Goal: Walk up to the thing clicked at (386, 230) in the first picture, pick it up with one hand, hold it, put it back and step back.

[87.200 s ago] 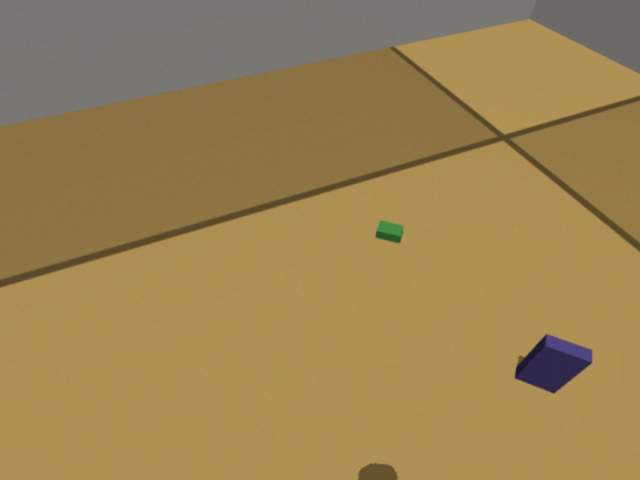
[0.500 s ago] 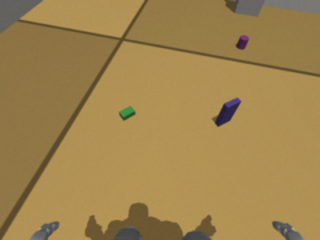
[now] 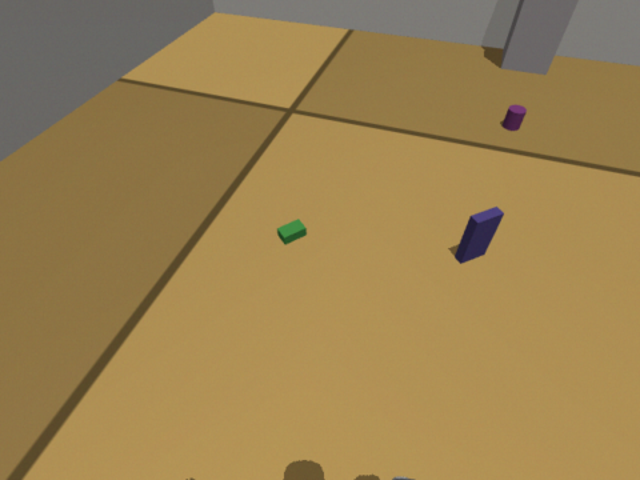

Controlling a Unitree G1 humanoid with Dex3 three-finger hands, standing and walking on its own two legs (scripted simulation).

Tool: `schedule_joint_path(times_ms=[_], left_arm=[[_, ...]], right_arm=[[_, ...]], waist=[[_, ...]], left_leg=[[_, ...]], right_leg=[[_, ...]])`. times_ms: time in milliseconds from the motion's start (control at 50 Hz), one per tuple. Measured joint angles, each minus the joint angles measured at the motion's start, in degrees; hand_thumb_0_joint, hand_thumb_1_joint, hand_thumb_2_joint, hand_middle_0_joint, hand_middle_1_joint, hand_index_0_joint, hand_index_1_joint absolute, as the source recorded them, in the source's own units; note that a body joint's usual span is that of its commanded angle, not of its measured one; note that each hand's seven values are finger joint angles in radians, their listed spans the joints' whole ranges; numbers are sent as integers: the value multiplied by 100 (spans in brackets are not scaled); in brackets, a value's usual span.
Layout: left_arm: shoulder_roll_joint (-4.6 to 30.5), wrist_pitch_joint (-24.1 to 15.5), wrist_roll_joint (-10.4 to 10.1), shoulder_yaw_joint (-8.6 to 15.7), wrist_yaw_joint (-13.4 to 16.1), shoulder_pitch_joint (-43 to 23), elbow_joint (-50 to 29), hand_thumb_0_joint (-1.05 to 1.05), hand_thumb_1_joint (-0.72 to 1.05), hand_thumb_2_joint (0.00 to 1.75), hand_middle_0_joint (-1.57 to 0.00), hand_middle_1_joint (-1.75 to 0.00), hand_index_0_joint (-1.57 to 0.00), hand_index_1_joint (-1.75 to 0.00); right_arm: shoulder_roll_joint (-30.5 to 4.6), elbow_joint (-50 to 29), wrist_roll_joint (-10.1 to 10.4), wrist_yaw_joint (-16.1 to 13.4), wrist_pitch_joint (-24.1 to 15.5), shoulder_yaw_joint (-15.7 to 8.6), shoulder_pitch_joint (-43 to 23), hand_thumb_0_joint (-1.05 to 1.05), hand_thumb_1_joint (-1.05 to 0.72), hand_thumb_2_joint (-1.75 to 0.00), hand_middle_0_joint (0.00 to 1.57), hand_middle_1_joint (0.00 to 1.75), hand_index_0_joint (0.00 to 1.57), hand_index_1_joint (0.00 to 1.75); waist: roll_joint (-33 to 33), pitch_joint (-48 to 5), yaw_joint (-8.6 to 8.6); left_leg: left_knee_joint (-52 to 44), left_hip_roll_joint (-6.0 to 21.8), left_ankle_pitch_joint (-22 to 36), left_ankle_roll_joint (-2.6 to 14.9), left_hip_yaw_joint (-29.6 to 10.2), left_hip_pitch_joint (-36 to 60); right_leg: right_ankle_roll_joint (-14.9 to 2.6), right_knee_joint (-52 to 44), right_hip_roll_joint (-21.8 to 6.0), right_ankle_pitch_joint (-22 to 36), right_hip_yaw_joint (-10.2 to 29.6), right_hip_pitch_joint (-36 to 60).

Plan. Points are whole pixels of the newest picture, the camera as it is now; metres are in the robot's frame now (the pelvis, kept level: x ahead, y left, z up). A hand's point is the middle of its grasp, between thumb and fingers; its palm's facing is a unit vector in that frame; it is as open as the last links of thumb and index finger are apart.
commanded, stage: step back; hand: left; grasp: from above
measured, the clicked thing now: (291, 231) +1.15 +0.20 -0.74
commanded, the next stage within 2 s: stand in 0.82 s
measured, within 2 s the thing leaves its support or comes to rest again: neither
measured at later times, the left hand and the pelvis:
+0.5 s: hand out of the picture +0.07 +0.26 -0.13, palm faces +0.02 -0.92 -0.39, open 7.4 cm; pelvis +0.03 -0.01 +0.01, yaw +0 degrees
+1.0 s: hand out of the picture +0.14 +0.27 -0.14, palm faces -0.04 -0.94 -0.34, open 7.4 cm; pelvis +0.05 +0.02 +0.02, yaw -1 degrees
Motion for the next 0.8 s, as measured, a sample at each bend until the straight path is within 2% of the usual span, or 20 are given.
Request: schedule_joint_path(times_ms=[40, 60, 120, 200, 240, 260, 300, 340, 420, 500, 540, 560, 580, 620, 680, 760, 800], left_arm=[[5, 26, -36, -29, -61, 97, 210, 0, 90, 90, -20, -30, -20, -30], [27, 15, -61, -28, -94, 126, 265, 1, 90, 90, -20, -30, -20, -30], [69, -49, -75, -16, -159, 220, 354, 1, 90, 90, -20, -30, -20, -30], [21, -115, -55, -24, -194, 302, 512, 1, 90, 90, -20, -30, -20, -30], [-90, -207, -35, -29, -159, 292, 585, 1, 90, 90, -20, -30, -20, -30], [-169, -261, -9, -37, -136, 274, 598, 1, 90, 90, -20, -30, -20, -30], [-260, -362, 29, -56, -107, 279, 555, 1, 90, 90, -20, -30, -20, -30], [-309, -414, 17, -81, -96, 282, 503, 1, 90, 90, -20, -30, -20, -30], [-405, -480, -31, -152, -61, 236, 464, 0, 90, 90, -21, -30, -20, -31], [-354, -434, -38, -187, -42, 138, 450, 0, 90, 90, -21, -30, -20, -31], [-288, -370, -62, -203, -35, 53, 436, 0, 90, 90, -21, -30, -20, -31], [-252, -333, -78, -209, -28, -2, 426, 1, 90, 90, -21, -30, -20, -31], [-203, -294, -95, -205, -14, -77, 427, 1, 90, 90, -21, -30, -20, -31], [-141, -218, -156, -202, 14, -190, 430, 1, 90, 90, -20, -30, -20, -31], [-87, -171, -194, -219, 26, -336, 497, 1, 90, 90, -20, -30, -20, -30], [-48, -215, -185, -240, 4, -455, 603, 0, 90, 90, -20, -30, -20, -30], [-52, -222, -187, -258, -8, -495, 674, 0, 90, 90, -20, -30, -20, -30]], right_arm=[[36, 20, -7, 22, -53, 24, 92, 1, -90, -90, 20, 30, 21, 30], [60, 35, -19, 18, -74, 38, 103, 1, -90, -90, 20, 30, 21, 30], [89, 30, -23, 19, -147, 37, 40, 1, -90, -90, 20, 30, 21, 30], [-6, -73, -16, 48, -143, -17, -96, 1, -90, -90, 20, 30, 21, 30], [-121, -104, 20, 30, -90, -50, -176, 1, -90, -90, 20, 30, 21, 30], [-182, -111, 45, 6, -63, -66, -191, 1, -90, -90, 20, 30, 21, 30], [-200, -83, 70, -43, -7, -72, -199, 1, -90, -90, 20, 30, 21, 30], [-192, -59, 83, -53, -7, -59, -239, 1, -90, -90, 20, 30, 20, 30], [-257, -74, 118, -35, -67, -66, -356, 1, -90, -90, 20, 30, 20, 30], [-247, -28, 126, -29, -63, -58, -430, 1, -90, -90, 20, 30, 20, 30], [-211, 29, 128, -34, -83, -42, -445, 1, -90, -90, 20, 30, 20, 30], [-188, 65, 127, -47, -98, -40, -459, 1, -90, -90, 20, 30, 20, 30], [-122, 123, 117, -71, -105, -40, -512, 1, -90, -90, 20, 30, 20, 30], [2, 186, 102, -94, -114, 8, -590, 1, -90, -90, 20, 30, 20, 30], [112, 244, 116, -74, -114, 108, -714, 1, -90, -90, 20, 30, 21, 30], [212, 316, 140, -81, -115, 193, -922, 1, -90, -90, 20, 30, 21, 30], [235, 349, 155, -82, -139, 213, -1020, 1, -90, -90, 20, 30, 21, 30]], waist=[[72, -159, -159], [52, -179, -175], [-33, -176, -140], [8, -171, -127], [220, -113, -108], [397, -72, -127], [482, -102, -64], [413, -81, 44], [487, 48, 84], [477, 101, 80], [422, 100, 46], [382, 111, 25], [258, 171, 27], [82, 195, 65], [86, 143, 18], [77, 95, -16], [61, 68, -27]], left_leg=[[-142, 115, 56, 96, -112, 33], [-263, 145, 152, 67, -124, 84], [-457, 186, 291, -30, -52, 158], [-280, 275, 145, -87, 54, 100], [91, 440, -91, -131, 35, 8], [364, 544, -248, -59, -85, -71], [1073, 409, -703, -37, -328, -388], [1587, 225, -919, -53, -337, -679], [1786, 238, -555, -117, -452, -1120], [1048, 424, -286, -196, -350, -1098], [413, 484, 94, -209, -195, -887], [138, 465, 538, -229, -155, -779], [86, 382, 729, -254, -87, -718], [118, 310, 647, -234, 57, -689], [237, 416, 506, -196, 57, -756], [156, 506, 513, -213, 68, -723], [34, 504, 562, -214, 94, -662]], right_leg=[[1, 305, 173, -100, 1, -50], [-9, 358, 209, 16, 36, -43], [-4, 179, 180, 214, 22, 48], [3, -659, 213, 147, -91, 506], [-32, -1117, 366, 885, -186, 756], [-54, -1168, 478, 1022, -294, 836], [-102, -1099, 512, 914, -358, 840], [-149, -1087, 427, 844, -286, 866], [-73, -1316, 351, 910, -291, 1033], [11, -1221, 256, 789, -291, 1036], [76, -1018, 177, 637, -307, 976], [117, -865, 127, 535, -306, 931], [162, -718, 30, 444, -245, 906], [142, -604, -45, 393, -91, 851], [32, -784, 122, 346, -29, 918], [221, -1131, 199, 626, -16, 1044], [248, -1243, 194, 674, 7, 1090]])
